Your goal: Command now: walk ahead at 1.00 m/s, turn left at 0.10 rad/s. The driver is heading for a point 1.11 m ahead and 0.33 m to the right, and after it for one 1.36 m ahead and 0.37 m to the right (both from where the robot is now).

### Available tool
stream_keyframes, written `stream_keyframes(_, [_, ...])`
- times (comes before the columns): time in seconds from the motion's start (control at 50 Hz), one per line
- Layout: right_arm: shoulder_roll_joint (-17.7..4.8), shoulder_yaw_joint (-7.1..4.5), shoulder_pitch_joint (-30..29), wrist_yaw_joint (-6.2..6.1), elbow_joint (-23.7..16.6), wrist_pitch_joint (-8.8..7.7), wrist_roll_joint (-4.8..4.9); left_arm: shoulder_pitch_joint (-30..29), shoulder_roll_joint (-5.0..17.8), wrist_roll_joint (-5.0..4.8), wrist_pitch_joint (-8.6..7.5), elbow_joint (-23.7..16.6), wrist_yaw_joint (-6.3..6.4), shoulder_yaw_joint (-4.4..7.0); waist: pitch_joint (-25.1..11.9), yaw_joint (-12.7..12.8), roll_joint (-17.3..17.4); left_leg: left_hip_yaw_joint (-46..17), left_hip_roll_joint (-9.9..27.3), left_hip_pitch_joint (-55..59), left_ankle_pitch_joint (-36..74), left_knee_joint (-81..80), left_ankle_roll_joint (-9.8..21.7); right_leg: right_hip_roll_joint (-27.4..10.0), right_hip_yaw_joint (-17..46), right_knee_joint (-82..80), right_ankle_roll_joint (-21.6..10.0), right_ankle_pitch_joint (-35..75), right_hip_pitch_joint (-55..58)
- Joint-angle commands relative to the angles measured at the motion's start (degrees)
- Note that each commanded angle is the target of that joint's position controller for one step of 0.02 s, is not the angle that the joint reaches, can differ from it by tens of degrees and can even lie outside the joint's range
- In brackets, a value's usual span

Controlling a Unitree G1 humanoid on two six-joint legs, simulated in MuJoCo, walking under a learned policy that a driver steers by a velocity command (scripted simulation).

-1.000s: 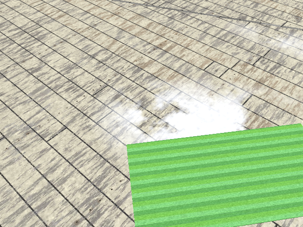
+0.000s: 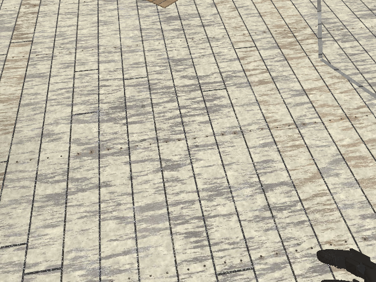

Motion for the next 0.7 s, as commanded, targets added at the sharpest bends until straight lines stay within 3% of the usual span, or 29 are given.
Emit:
stream_keyframes(0.02, [-1.4,0.17,-10.12,1.16,-6.19,-1.67,0.38,-3.08,7.72,-0.87,-1.34,-3.38,0.91,0.83,8.34,-1.8,-4.1,3.06,-2.35,9.57,11.96,-12.19,-0.04,-13.42,5.96,-12.84,-8.0,19.76,-13.11])
stream_keyframes(0.06, [-1.99,-0.3,-13.45,1.84,-7.24,-1.95,0.86,-0.74,8.1,-0.93,-0.45,-1.85,1.09,0.47,8.4,-1.21,-4.9,5.15,-4.96,10.58,10.73,-17.61,0.54,-13.94,3.87,-11.02,-7.15,29.28,-6.23])
stream_keyframes(0.1, [-4.11,-1.4,-13.16,2.04,-8.27,-2.12,1.01,-0.21,10.48,-0.12,0.43,-0.69,1.34,0.66,5.07,-3.37,-9.27,7.21,-8.41,14.32,4.99,-18.95,2.28,-15.99,3.0,-4.09,-5.96,53.2,1.0])
stream_keyframes(0.12, [-5.99,-2.25,-10.27,1.75,-8.33,-1.73,1.21,0.21,11.38,0.68,1.01,0.15,1.64,0.75,1.73,-6.04,-12.35,7.99,-10.05,18.18,0.66,-17.95,3.46,-17.08,2.77,1.87,-5.23,66.86,4.26])
stream_keyframes(0.14, [-8.28,-3.48,-2.2,1.1,-6.76,-1.0,1.54,-0.48,12.58,1.47,1.86,0.65,1.92,0.96,-3.41,-10.96,-14.84,8.01,-11.01,26.78,-2.89,-16.76,4.99,-17.79,2.55,12.14,-4.69,77.08,4.84])
stream_keyframes(0.16, [-10.03,-4.58,12.15,0.09,-3.12,-0.13,1.91,-4.77,13.91,1.83,2.68,-0.01,2.24,1.21,-9.27,-19.15,-14.55,5.84,-8.33,42.82,-0.34,-18.08,6.8,-17.07,0.74,27.76,-2.98,78.1,-2.79])
stream_keyframes(0.18, [-14.21,-5.42,24.98,-1.06,0.51,0.68,0.99,-4.29,8.87,3.25,2.51,-2.48,2.48,-0.1,-19.43,-20.47,-4.8,-11.28,5.22,66.88,-8.6,-12.99,8.1,-12.32,2.19,49.4,-2.67,45.24,-21.36])
stream_keyframes(0.2, [-14.4,-5.23,25.24,0.09,1.04,-0.59,0.26,4.34,-0.07,0.1,0.63,-2.74,1.29,-2.76,-32.64,-13.55,16.33,-44.07,18.17,82.96,-34.81,-24.42,18.42,-1.96,8.89,69.2,-1.22,-6.85,-40.21])
stream_keyframes(0.22, [-8.09,-4.37,24.67,-0.42,2.23,-0.4,-0.45,-3.54,8.41,-2.64,-0.74,-3.33,1.27,-0.46,-25.23,-16.54,9.84,-44.02,14.7,76.99,-40.4,-31.82,13.98,-5.64,11.2,70.86,-3.08,-5.15,-46.35])
stream_keyframes(0.24, [-6.23,-3.8,21.7,-0.83,2.92,-0.53,-1.1,-12.02,9.8,-4.16,-1.19,-6.08,1.24,0.2,-13.15,-16.12,5.95,-32.36,13.16,66.84,-32.2,-32.47,11.69,-7.61,9.32,70.45,-2.99,-2.74,-49.46])
stream_keyframes(0.26, [-6.18,-3.79,18.47,-0.61,4.02,-1.14,-1.55,-15.5,7.76,-3.45,-1.22,-7.13,1.31,-0.18,-6.45,-13.17,-3.11,-25.68,11.6,55.8,-22.97,-34.68,10.61,-9.91,8.65,67.11,-2.72,-0.04,-48.05])
stream_keyframes(0.28, [-4.09,-3.36,15.3,-0.33,4.54,-1.84,-2.2,-16.16,6.95,-2.13,-0.45,-6.86,1.37,0.32,-2.68,-10.13,-4.2,-19.27,9.44,47.57,-17.64,-35.98,9.58,-12.1,8.49,63.99,-2.41,2.71,-45.38])
stream_keyframes(0.3, [-2.39,-2.95,13.19,-0.19,5.21,-2.27,-2.75,-12.77,5.44,-2.16,0.88,-6.17,0.97,0.33,-1.76,-6.9,-1.07,-15.22,8.85,41.81,-15.65,-37.45,9.28,-13.86,9.09,63.27,-1.95,4.13,-41.6])
stream_keyframes(0.32, [-0.99,-2.81,11.51,0.15,5.84,-2.46,-1.89,-11.25,4.07,-2.25,2.23,-5.37,0.86,0.31,-0.64,-5.53,-0.17,-11.18,8.08,38.08,-13.71,-39.14,8.64,-14.96,8.89,62.0,-1.54,3.8,-39.81])
stream_keyframes(0.34, [-0.89,-2.88,10.17,0.29,6.49,-2.51,-0.93,-11.24,3.08,-2.36,3.33,-5.44,0.82,0.27,1.5,-4.49,0.46,-7.18,7.96,34.77,-11.73,-40.73,7.66,-15.86,8.61,60.88,-1.1,3.25,-40.16])
stream_keyframes(0.36, [-1.58,-3.06,8.95,0.24,6.9,-2.61,-0.6,-12.77,2.73,-2.21,4.05,-5.94,0.9,0.22,3.88,-3.97,0.1,-3.55,7.74,32.01,-8.9,-42.12,6.71,-16.28,8.26,60.11,-0.6,4.41,-41.69])
stream_keyframes(0.38, [-2.68,-3.32,8.71,0.02,7.21,-2.77,-0.93,-15.25,2.84,-1.88,4.37,-7.02,0.99,0.16,5.71,-4.16,-0.46,-0.03,7.27,30.52,-5.3,-42.96,6.16,-16.38,8.02,58.5,-0.05,7.83,-43.74])
stream_keyframes(0.42, [-4.27,-3.56,8.08,-0.69,7.32,-3.0,-1.77,-19.32,3.24,-1.35,4.07,-9.04,0.64,0.09,7.67,-4.12,-0.99,7.12,4.45,28.77,-0.41,-44.19,5.37,-15.28,6.26,50.85,0.47,17.05,-44.83])
stream_keyframes(0.46, [-5.22,-3.54,9.8,-1.49,7.67,-3.18,-1.66,-23.28,4.01,-0.7,3.41,-10.09,-0.37,0.09,8.0,-5.61,-4.03,12.56,2.49,30.63,2.81,-44.88,3.96,-13.48,1.97,42.59,-0.28,26.53,-43.34])
stream_keyframes(0.5, [-6.97,-3.61,13.26,-2.17,8.44,-2.84,-1.51,-27.53,4.19,-1.08,2.96,-11.4,-1.5,0.08,7.68,-7.66,-5.99,15.3,2.25,36.29,8.11,-45.5,1.68,-10.96,-1.74,35.27,-2.1,31.76,-41.61])
stream_keyframes(0.52, [-9.45,-4.05,14.15,-2.52,8.67,-2.58,-1.06,-29.41,3.49,-1.18,2.56,-12.85,-2.42,-0.27,8.75,-7.39,-4.05,16.13,4.29,39.01,14.98,-43.88,0.84,-10.9,-2.65,30.7,-2.88,31.68,-41.32])
stream_keyframes(0.54, [-10.85,-4.3,14.36,-2.93,8.48,-2.13,-1.04,-29.91,4.96,-1.07,2.29,-13.62,-3.22,0.17,7.86,-7.02,-3.19,16.82,4.98,43.09,27.12,-41.43,-0.15,-8.66,-5.3,28.06,-3.56,30.86,-39.42])
stream_keyframes(0.58, [-14.01,-5.06,15.77,-3.85,8.37,0.11,-1.39,-26.48,9.02,-2.03,2.35,-13.97,-3.57,2.1,2.51,-3.57,1.03,17.09,5.73,51.6,54.02,-30.72,-1.57,-2.44,-10.72,28.23,-5.16,23.38,-33.52])
stream_keyframes(0.6, [-16.0,-5.66,13.89,-4.01,7.62,1.21,-1.1,-18.82,11.51,-2.48,3.22,-12.85,-3.33,3.33,-1.23,1.29,3.79,16.8,7.27,51.84,65.64,-20.37,-1.21,-0.66,-11.12,30.29,-6.49,17.78,-25.82])
stream_keyframes(0.62, [-16.63,-5.78,10.36,-3.69,6.26,1.6,-0.77,-5.32,15.81,-2.07,4.56,-9.63,-2.68,5.44,-7.41,8.12,4.53,15.17,7.61,46.05,66.22,-5.28,-0.28,-0.29,-8.09,31.63,-8.68,14.14,-9.7])
stream_keyframes(0.64, [-14.29,-5.25,7.57,-2.95,5.99,0.87,0.2,4.74,18.24,-2.21,5.86,-6.81,-1.26,6.94,-9.2,12.69,-0.52,15.29,1.99,33.98,41.62,16.97,-1.91,-2.05,-1.81,26.96,-10.87,14.51,5.82])
stream_keyframes(0.66, [-1.09,-1.7,11.6,-1.53,2.96,-1.81,-0.99,0.95,20.64,-1.37,6.19,-6.99,-0.95,6.87,-6.43,2.76,-26.21,9.76,-11.83,9.32,-31.08,44.49,-4.83,-8.39,17.34,23.98,-18.73,13.17,15.59])
stream_keyframes(0.68, [-1.54,-0.29,15.58,-0.55,-1.0,-4.6,1.36,-4.36,16.65,0.97,4.08,-10.76,-1.12,4.92,-18.96,-1.77,-23.28,-5.6,-12.48,-2.62,-31.84,49.79,-2.07,-18.68,50.52,6.92,-27.44,-19.09,21.59])
stream_keyframes(0.7, [-7.6,-1.29,6.66,-0.46,-2.02,-5.89,2.26,-4.0,12.28,0.9,2.79,-11.86,-1.11,4.45,-12.64,1.72,-11.17,-7.39,-9.02,-2.92,-26.04,43.15,1.09,-18.32,52.63,-0.89,-22.15,-25.51,15.27])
